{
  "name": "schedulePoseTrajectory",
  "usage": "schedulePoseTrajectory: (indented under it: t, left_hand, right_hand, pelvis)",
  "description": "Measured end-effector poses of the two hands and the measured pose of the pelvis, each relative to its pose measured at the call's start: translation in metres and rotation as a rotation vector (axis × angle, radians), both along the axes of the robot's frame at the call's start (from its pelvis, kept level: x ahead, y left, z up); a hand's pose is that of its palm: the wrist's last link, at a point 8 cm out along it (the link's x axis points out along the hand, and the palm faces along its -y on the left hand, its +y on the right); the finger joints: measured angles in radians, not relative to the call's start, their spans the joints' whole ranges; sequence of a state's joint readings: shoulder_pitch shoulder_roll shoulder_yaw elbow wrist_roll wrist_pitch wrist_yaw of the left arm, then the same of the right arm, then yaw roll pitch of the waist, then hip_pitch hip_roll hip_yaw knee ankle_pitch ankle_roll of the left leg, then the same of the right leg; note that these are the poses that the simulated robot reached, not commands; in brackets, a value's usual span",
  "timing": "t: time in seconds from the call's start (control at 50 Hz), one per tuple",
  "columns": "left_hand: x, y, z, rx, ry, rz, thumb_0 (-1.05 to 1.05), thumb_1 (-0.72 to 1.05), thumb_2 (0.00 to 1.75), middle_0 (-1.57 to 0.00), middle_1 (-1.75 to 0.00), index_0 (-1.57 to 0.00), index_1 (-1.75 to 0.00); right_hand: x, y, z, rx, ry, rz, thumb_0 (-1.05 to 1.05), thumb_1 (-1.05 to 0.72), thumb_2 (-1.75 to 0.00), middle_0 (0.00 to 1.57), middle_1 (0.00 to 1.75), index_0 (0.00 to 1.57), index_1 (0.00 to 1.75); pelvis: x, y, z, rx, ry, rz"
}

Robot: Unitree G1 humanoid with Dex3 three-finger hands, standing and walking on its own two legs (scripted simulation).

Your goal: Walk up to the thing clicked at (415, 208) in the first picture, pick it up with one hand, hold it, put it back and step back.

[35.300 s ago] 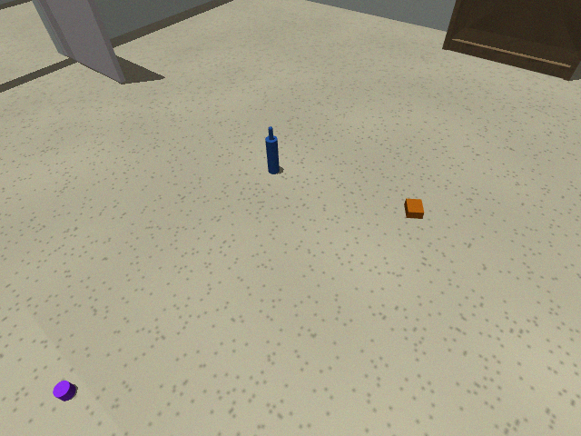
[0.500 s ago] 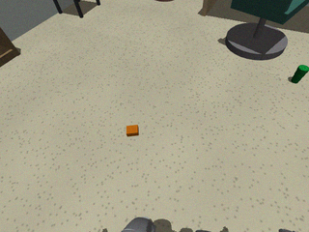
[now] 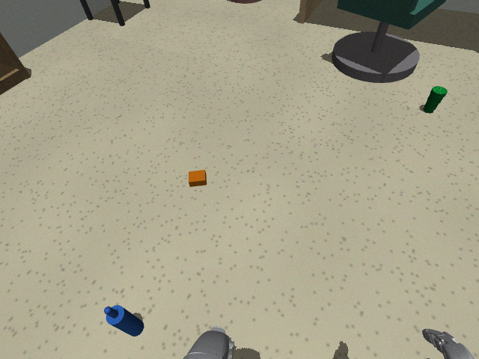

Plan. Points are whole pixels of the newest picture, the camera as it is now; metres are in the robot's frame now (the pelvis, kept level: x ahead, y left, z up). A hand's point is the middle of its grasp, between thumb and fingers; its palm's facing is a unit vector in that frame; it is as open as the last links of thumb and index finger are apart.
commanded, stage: step back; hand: left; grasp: from above
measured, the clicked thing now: (197, 178) +1.02 +0.33 -0.73
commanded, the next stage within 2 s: stand in 1.08 s
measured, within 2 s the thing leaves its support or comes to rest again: neither
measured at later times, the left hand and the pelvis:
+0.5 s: hand out of the picture -0.01 +0.27 -0.14, palm faces +0.09 -0.92 -0.39, open 7.4 cm; pelvis -0.04 -0.01 +0.01, yaw +5 degrees
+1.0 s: hand out of the picture +0.06 +0.30 -0.14, palm faces +0.08 -0.93 -0.36, open 7.4 cm; pelvis +0.00 +0.03 +0.02, yaw +4 degrees
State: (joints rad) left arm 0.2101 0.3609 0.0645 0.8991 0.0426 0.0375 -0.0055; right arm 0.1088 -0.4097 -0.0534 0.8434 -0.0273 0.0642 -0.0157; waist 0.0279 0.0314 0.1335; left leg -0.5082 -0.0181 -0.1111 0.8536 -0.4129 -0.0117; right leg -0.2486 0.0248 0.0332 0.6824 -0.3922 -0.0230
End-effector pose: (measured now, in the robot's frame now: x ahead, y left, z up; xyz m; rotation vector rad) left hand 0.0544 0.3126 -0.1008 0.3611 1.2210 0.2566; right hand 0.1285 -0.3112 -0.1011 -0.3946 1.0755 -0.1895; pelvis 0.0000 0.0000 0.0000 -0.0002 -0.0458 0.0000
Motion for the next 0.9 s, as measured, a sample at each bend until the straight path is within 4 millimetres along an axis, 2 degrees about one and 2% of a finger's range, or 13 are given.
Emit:
schedulePoseTrajectory:
  t: [0.08,0.18,0.26,0.34,0.48,0.58,0.68,0.76,0.9]
  left_hand:
    - [-0.037,-0.002,0.01,0.015,0.013,0.04,0.01,0.9,0.9,-0.2,-0.3,-0.2,-0.3]
    - [-0.06,0.009,0.013,0.033,-0.033,0.071,0.01,0.89,0.9,-0.2,-0.3,-0.2,-0.31]
    - [-0.075,0.022,0.007,0.028,-0.038,0.095,0.01,0.9,0.9,-0.2,-0.3,-0.2,-0.3]
    - [-0.081,0.021,0.006,0.003,-0.009,0.099,0.01,0.9,0.9,-0.2,-0.3,-0.2,-0.3]
    - [-0.073,0.004,0.004,-0.009,-0.036,0.078,0.01,0.9,0.9,-0.2,-0.29,-0.2,-0.3]
    - [-0.071,-0.004,0.006,-0.028,-0.065,0.1,0.01,0.9,0.9,-0.2,-0.3,-0.2,-0.3]
    - [-0.064,0.006,0.001,-0.046,-0.056,0.114,0.01,0.9,0.9,-0.2,-0.3,-0.2,-0.3]
    - [-0.052,0.019,-0.008,-0.061,-0.03,0.117,0.01,0.9,0.9,-0.2,-0.3,-0.2,-0.3]
    - [-0.025,0.027,-0.007,-0.062,-0.015,0.091,0.01,0.9,0.9,-0.2,-0.29,-0.2,-0.3]
  right_hand:
    - [-0.037,-0.006,-0.002,0.008,0.054,0.0,0.0,-0.9,-0.89,0.21,0.3,0.2,0.3]
    - [-0.08,-0.004,-0.01,0.007,0.163,0.029,0.01,-0.9,-0.89,0.21,0.3,0.2,0.3]
    - [-0.099,0.009,-0.011,0.014,0.188,0.03,0.01,-0.9,-0.89,0.21,0.3,0.2,0.3]
    - [-0.106,0.019,-0.004,0.039,0.149,0.025,0.01,-0.9,-0.89,0.21,0.3,0.2,0.3]
    - [-0.091,0.012,-0.006,0.058,0.11,0.018,0.01,-0.9,-0.89,0.21,0.3,0.2,0.3]
    - [-0.069,0.011,-0.002,0.04,0.104,0.046,0.01,-0.9,-0.89,0.21,0.3,0.2,0.3]
    - [-0.052,0.019,0.002,0.014,0.103,0.068,0.01,-0.9,-0.89,0.21,0.3,0.2,0.3]
    - [-0.042,0.033,0.004,0.005,0.094,0.058,0.01,-0.9,-0.89,0.2,0.3,0.2,0.3]
    - [-0.018,0.055,0.009,0.044,0.075,0.05,0.01,-0.9,-0.89,0.21,0.3,0.2,0.3]
  pelvis:
    - [-0.017,-0.002,0.007,0.025,0.003,0.022]
    - [-0.033,0.0,0.005,0.015,0.006,0.073]
    - [-0.043,0.006,0.003,0.041,-0.01,0.091]
    - [-0.046,0.006,0.009,0.028,-0.006,0.086]
    - [-0.042,-0.006,0.008,-0.013,-0.015,0.076]
    - [-0.036,-0.002,0.012,-0.006,-0.011,0.09]
    - [-0.027,0.012,0.01,-0.006,-0.005,0.111]
    - [-0.019,0.023,0.009,0.009,-0.003,0.096]
    - [-0.004,0.026,0.015,-0.007,0.008,0.075]
